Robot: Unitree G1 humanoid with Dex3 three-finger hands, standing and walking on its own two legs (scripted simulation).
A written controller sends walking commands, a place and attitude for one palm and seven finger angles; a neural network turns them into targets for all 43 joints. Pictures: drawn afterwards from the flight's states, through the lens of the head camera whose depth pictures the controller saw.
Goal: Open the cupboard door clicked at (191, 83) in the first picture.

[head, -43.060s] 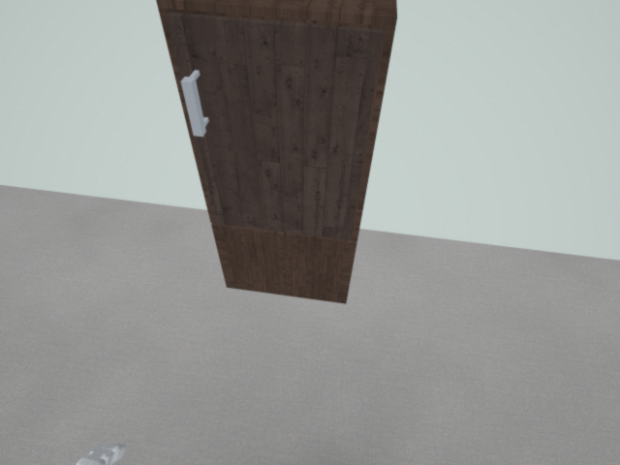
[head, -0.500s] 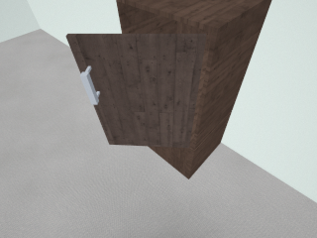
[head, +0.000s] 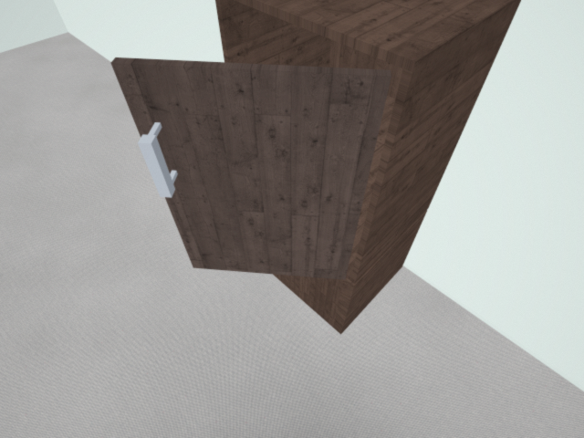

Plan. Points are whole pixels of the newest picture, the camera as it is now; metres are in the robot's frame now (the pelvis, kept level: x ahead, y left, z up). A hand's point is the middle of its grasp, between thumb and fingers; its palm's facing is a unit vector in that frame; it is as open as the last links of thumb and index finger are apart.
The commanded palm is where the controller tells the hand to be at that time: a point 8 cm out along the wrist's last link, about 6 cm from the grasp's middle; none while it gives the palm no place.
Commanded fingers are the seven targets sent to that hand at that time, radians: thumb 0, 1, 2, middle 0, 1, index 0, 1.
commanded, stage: come to a stop and stand still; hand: left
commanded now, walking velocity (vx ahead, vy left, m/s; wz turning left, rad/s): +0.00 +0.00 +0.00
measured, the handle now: (161, 160) +0.56 +0.27 +0.04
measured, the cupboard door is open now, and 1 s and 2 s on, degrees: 39 39 39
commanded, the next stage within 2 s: look again from close up in 0.44 s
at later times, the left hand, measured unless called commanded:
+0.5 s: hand out of the picture +0.05 +0.19 -0.17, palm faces +0.02 -0.98 -0.21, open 7.3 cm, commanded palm none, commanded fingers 0.00 0.90 0.90 -0.20 -0.30 -0.20 -0.30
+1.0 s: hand out of the picture +0.04 +0.19 -0.17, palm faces +0.01 -0.98 -0.20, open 7.4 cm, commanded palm none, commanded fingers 0.00 0.90 0.90 -0.20 -0.30 -0.20 -0.30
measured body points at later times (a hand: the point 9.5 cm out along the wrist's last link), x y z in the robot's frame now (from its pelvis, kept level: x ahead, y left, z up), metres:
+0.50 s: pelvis +0.02 +0.01 +0.00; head +0.04 +0.01 +0.45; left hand +0.05 +0.24 -0.16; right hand +0.04 -0.22 -0.16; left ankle -0.04 +0.12 -0.74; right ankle +0.00 -0.10 -0.74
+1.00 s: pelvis +0.01 +0.01 +0.00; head +0.03 +0.01 +0.45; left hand +0.04 +0.24 -0.16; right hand +0.01 -0.22 -0.16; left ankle -0.04 +0.12 -0.74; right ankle +0.00 -0.10 -0.74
